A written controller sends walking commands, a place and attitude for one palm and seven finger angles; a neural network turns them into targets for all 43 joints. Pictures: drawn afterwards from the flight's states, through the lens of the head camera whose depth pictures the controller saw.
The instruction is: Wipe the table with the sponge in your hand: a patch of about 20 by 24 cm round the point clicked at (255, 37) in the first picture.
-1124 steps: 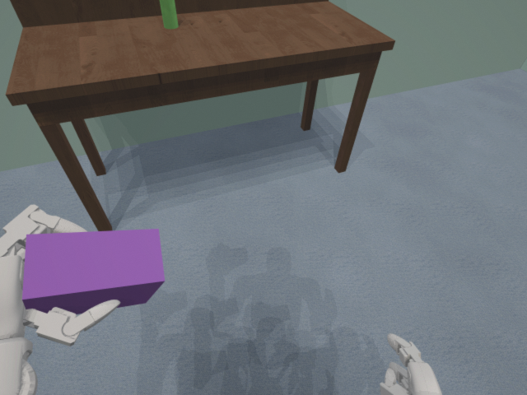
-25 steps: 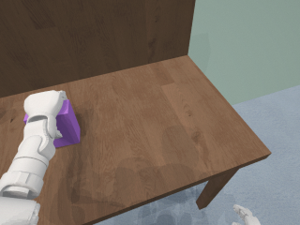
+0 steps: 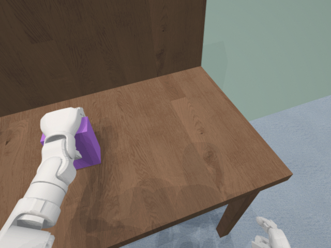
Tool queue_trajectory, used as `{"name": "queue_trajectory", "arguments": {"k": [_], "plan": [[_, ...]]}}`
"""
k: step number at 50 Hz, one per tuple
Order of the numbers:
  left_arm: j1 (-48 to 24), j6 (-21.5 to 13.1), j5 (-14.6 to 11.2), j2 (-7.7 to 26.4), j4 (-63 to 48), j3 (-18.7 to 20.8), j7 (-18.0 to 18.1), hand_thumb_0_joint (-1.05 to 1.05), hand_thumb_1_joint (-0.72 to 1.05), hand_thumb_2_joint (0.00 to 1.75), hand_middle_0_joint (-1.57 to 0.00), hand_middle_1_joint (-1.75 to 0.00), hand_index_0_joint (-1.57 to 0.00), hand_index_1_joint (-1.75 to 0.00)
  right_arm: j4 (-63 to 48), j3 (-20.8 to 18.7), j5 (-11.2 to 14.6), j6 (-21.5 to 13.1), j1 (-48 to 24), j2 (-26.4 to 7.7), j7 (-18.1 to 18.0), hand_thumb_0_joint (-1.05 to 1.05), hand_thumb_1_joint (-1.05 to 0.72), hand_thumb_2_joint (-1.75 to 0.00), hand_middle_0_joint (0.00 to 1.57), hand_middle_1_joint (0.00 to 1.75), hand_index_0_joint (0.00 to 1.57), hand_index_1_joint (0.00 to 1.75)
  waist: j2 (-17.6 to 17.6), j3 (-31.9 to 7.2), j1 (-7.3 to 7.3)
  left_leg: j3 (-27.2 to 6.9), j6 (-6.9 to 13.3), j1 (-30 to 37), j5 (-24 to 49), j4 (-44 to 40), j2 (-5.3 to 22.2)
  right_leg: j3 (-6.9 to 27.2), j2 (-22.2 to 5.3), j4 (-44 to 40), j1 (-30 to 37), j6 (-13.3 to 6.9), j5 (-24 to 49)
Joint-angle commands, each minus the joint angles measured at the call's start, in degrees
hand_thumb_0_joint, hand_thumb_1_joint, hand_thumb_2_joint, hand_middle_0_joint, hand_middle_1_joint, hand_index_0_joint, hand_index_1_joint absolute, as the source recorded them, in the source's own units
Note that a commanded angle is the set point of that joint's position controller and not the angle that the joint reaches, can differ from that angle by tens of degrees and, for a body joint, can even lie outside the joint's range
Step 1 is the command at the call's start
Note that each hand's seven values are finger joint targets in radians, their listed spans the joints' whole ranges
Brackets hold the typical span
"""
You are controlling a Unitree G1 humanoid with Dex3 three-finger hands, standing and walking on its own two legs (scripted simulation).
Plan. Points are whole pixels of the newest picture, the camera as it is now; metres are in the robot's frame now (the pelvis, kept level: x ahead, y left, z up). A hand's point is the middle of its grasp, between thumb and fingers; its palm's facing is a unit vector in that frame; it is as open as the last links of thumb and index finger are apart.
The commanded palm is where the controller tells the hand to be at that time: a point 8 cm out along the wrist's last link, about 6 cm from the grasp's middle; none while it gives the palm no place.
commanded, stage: wipe back along the middle lane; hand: left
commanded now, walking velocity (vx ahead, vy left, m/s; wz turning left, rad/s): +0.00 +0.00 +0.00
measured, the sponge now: (77, 150) +0.35 +0.29 +0.02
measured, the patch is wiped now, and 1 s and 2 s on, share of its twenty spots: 0.65 0.85 0.90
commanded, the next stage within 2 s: slide across to the third lane in 1.48 s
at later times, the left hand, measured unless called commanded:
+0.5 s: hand (67, 152) +0.31 +0.28 +0.07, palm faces -0.02 -0.04 -1.00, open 10.4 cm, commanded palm +0.28 +0.27 +0.11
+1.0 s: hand (66, 167) +0.27 +0.27 +0.07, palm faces +0.04 -0.07 -1.00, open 10.4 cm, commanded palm +0.23 +0.25 +0.11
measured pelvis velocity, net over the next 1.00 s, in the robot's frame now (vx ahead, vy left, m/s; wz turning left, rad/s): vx -0.01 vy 0.01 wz -0.02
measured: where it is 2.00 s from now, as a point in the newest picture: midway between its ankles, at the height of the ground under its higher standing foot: outside the picture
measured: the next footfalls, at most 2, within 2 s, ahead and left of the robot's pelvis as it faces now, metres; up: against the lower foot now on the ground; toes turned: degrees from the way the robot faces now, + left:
none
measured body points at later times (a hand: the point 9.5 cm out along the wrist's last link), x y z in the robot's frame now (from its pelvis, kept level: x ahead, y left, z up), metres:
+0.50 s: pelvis -0.01 +0.00 +0.00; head -0.01 -0.03 +0.45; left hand +0.30 +0.28 +0.12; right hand +0.19 -0.24 -0.10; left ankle +0.01 +0.10 -0.74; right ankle -0.05 -0.11 -0.74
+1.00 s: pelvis -0.01 +0.01 +0.00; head -0.02 -0.03 +0.45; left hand +0.26 +0.26 +0.12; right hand +0.20 -0.22 -0.10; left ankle +0.01 +0.10 -0.74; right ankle -0.05 -0.11 -0.74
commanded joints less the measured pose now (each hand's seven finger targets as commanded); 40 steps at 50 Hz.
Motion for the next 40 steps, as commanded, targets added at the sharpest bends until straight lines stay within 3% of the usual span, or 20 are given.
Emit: {"name": "queue_trajectory", "arguments": {"k": [1, 5, 7, 9, 10, 11, 16, 17, 21, 24, 25, 26, 29, 31, 34, 36, 37, 40], "plan": [[-10.5, 0.5, 0.8, 14.9, -13.2, 7.4, 2.0, 0.00, 0.10, 1.30, -1.20, -1.60, -1.20, -1.60, -8.8, -2.5, 0.1, -2.5, -7.1, -7.0, 0.5, 0.00, -0.90, -0.90, 0.20, 0.30, 0.20, 0.30, -4.6, -18.0, 1.35, -1.3, 0.9, 11.9, 25.3, 1.3, -0.6, 2.6, -0.4, 1.1, 6.4, -2.7, 33.3], [-6.0, 2.8, 0.6, 14.7, -12.3, 7.1, 1.8, 0.00, 0.10, 1.30, -1.20, -1.60, -1.20, -1.60, -9.0, -2.3, 0.3, -2.2, -7.8, -7.1, 0.6, 0.00, -0.90, -0.90, 0.20, 0.30, 0.20, 0.30, -7.2, -15.0, 1.37, -1.0, 1.2, 9.7, 21.5, 0.8, -1.1, 3.3, -0.3, 0.7, 6.2, -2.2, 32.0], [-7.5, 3.5, 1.0, 13.8, -13.3, 5.5, 1.5, 0.00, 0.10, 1.30, -1.20, -1.60, -1.20, -1.60, -8.9, -2.2, 0.5, -2.0, -8.1, -7.1, 0.4, 0.00, -0.90, -0.90, 0.20, 0.30, 0.20, 0.30, -4.8, -13.3, 0.72, -0.9, 1.3, 10.0, 19.7, 0.3, -1.1, 3.0, -0.1, 0.0, 4.8, -2.5, 28.6], [-6.4, 4.3, 1.1, 13.5, -12.4, 4.8, 1.0, 0.00, 0.10, 1.30, -1.20, -1.60, -1.20, -1.60, -8.9, -2.0, 0.7, -2.0, -8.8, -7.0, 0.3, 0.00, -0.90, -0.90, 0.20, 0.30, 0.20, 0.30, -5.3, -11.4, 0.68, -1.3, 1.2, 9.5, 16.9, -0.1, -1.1, 3.2, -0.1, -0.8, 3.4, -2.4, 24.9], [-7.2, 4.6, 1.0, 11.3, -12.0, 2.5, 0.5, 0.00, 0.10, 1.30, -1.20, -1.60, -1.20, -1.60, -8.9, -1.8, 0.7, -1.9, -9.1, -6.8, 0.1, 0.00, -0.90, -0.90, 0.20, 0.30, 0.20, 0.30, -5.2, -10.5, 0.23, -1.4, 1.3, 9.5, 15.6, -0.5, -1.0, 3.3, 0.0, -1.3, 2.3, -2.4, 23.1], [-8.9, 4.4, 0.8, 11.9, -12.7, 3.2, 0.2, 0.00, 0.10, 1.30, -1.20, -1.60, -1.20, -1.60, -8.7, -2.0, 0.9, -1.9, -9.1, -6.9, -0.1, 0.00, -0.90, -0.90, 0.20, 0.30, 0.20, 0.30, -4.2, -9.8, -0.26, -1.2, 1.4, 9.7, 14.4, -0.8, -0.9, 3.2, 0.0, -1.7, 1.9, -2.6, 21.3], [-6.8, 2.9, 0.7, 9.6, -13.6, 1.4, -0.6, 0.00, 0.10, 1.30, -1.20, -1.60, -1.20, -1.60, -9.4, -1.9, 0.8, -2.2, -9.3, -6.4, -0.3, 0.00, -0.90, -0.90, 0.20, 0.30, 0.20, 0.30, -4.1, -12.5, 0.13, -1.6, 1.4, 10.9, 13.5, -0.5, -0.8, 3.4, 0.1, -1.6, 2.4, -2.8, 19.6], [-3.6, 2.8, 0.7, 9.6, -12.5, 1.9, -0.4, 0.00, 0.10, 1.30, -1.20, -1.60, -1.20, -1.60, -9.6, -1.9, 0.7, -2.1, -9.1, -6.3, -0.3, 0.00, -0.90, -0.90, 0.20, 0.30, 0.20, 0.30, -4.1, -12.1, 0.69, -1.6, 1.4, 10.5, 13.1, -0.5, -0.9, 3.3, 0.3, -1.6, 2.2, -2.8, 18.6], [-3.3, 2.3, -0.6, 8.7, -14.9, 2.3, 0.3, 0.00, 0.10, 1.30, -1.20, -1.60, -1.20, -1.60, -9.8, -1.9, 0.7, -2.0, -10.2, -6.3, -0.2, 0.00, -0.90, -0.90, 0.20, 0.30, 0.20, 0.30, -5.6, -11.5, 0.63, -1.9, 1.2, 10.0, 12.0, -1.0, -0.5, 3.4, 0.2, -1.7, 1.8, -2.7, 17.6], [-0.1, 3.1, -0.8, 7.5, -16.2, 1.7, 1.0, 0.00, 0.10, 1.30, -1.20, -1.60, -1.20, -1.60, -10.2, -1.7, 0.6, -2.0, -11.2, -6.0, -0.1, 0.00, -0.90, -0.90, 0.20, 0.30, 0.20, 0.30, -5.6, -10.5, 1.25, -2.0, 1.1, 10.1, 11.8, -1.1, -0.4, 3.5, 0.2, -1.9, 1.5, -2.6, 17.1], [1.2, 3.5, -0.8, 8.8, -16.1, 3.2, 1.3, 0.00, 0.10, 1.30, -1.20, -1.60, -1.20, -1.60, -10.0, -1.7, 0.6, -1.9, -11.3, -6.1, -0.1, 0.00, -0.90, -0.90, 0.20, 0.30, 0.20, 0.30, -6.5, -10.9, 1.71, -2.1, 1.1, 10.0, 11.9, -1.2, -0.5, 3.5, 0.3, -1.8, 1.8, -2.5, 16.8], [-0.8, 3.7, -0.8, 8.0, -17.8, 2.2, 1.3, 0.00, 0.10, 1.30, -1.20, -1.60, -1.20, -1.60, -10.2, -1.7, 0.6, -2.0, -11.9, -6.2, -0.1, 0.00, -0.90, -0.90, 0.20, 0.30, 0.20, 0.30, -5.5, -10.6, 1.21, -2.2, 1.0, 10.1, 11.9, -1.6, -0.2, 3.3, 0.4, -1.7, 1.6, -2.7, 16.5], [1.5, 5.1, -0.8, 5.6, -18.9, 0.1, 1.5, 0.00, 0.10, 1.30, -1.20, -1.60, -1.20, -1.60, -10.4, -1.4, 0.6, -2.0, -12.6, -5.7, 0.2, 0.00, -0.90, -0.90, 0.20, 0.30, 0.20, 0.30, -5.4, -9.0, 1.61, -2.8, 1.0, 10.4, 10.5, -2.3, -0.1, 2.9, 0.5, -2.4, 0.5, -2.7, 13.0], [1.1, 5.6, -0.9, 6.5, -20.9, 0.7, 1.6, 0.00, 0.10, 1.30, -1.20, -1.60, -1.20, -1.60, -10.4, -1.5, 0.7, -2.1, -13.3, -5.8, 0.2, 0.00, -0.90, -0.90, 0.20, 0.30, 0.20, 0.30, -4.2, -9.3, 1.46, -2.7, 0.9, 11.1, 11.0, -2.4, 0.0, 3.1, 0.6, -2.2, 1.0, -2.9, 13.4], [3.5, 6.9, -0.8, 3.8, -21.5, -1.6, 1.4, 0.00, 0.10, 1.30, -1.20, -1.60, -1.20, -1.60, -10.5, -1.1, 0.6, -2.1, -13.8, -5.4, 0.4, 0.00, -0.90, -0.90, 0.20, 0.30, 0.20, 0.30, -5.4, -9.1, 1.65, -2.9, 0.9, 11.3, 11.2, -2.5, 0.1, 2.8, 0.7, -2.2, 0.8, -2.8, 13.0], [7.1, 7.0, -1.2, 7.2, -23.9, 1.8, 1.6, 0.00, 0.10, 1.30, -1.20, -1.60, -1.20, -1.60, -10.7, -1.3, 0.5, -2.3, -14.5, -5.7, 0.5, 0.00, -0.90, -0.90, 0.20, 0.30, 0.20, 0.30, -4.1, -10.9, 2.64, -3.1, 0.7, 11.9, 13.1, -2.2, 0.0, 3.6, 0.8, -1.4, 2.9, -3.1, 15.5], [7.8, 7.4, -1.3, 3.5, -24.5, -1.3, 1.5, 0.00, 0.10, 1.30, -1.20, -1.60, -1.20, -1.60, -11.2, -0.9, 0.5, -2.3, -14.5, -5.1, 0.7, 0.00, -0.90, -0.90, 0.20, 0.30, 0.20, 0.30, -4.5, -10.6, 2.31, -2.9, 0.7, 11.7, 13.1, -2.3, 0.0, 2.4, 0.8, -1.3, 2.6, -2.9, 14.9], [11.2, 8.0, -1.6, 3.4, -26.5, -1.1, 1.5, 0.00, 0.10, 1.30, -1.20, -1.60, -1.20, -1.60, -11.3, -1.0, 0.5, -2.5, -15.2, -5.1, 1.1, 0.00, -0.90, -0.90, 0.20, 0.30, 0.20, 0.30, -5.5, -9.9, 2.63, -3.1, 0.7, 12.1, 14.4, -1.9, 0.2, 3.4, 0.8, -1.3, 2.6, -2.9, 17.0]]}}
